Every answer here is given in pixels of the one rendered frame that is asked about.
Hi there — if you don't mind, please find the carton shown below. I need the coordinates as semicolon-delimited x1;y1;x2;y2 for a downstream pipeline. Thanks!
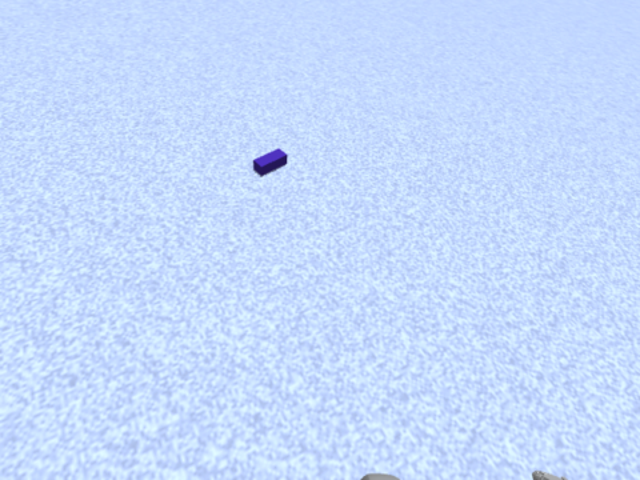
253;149;287;176

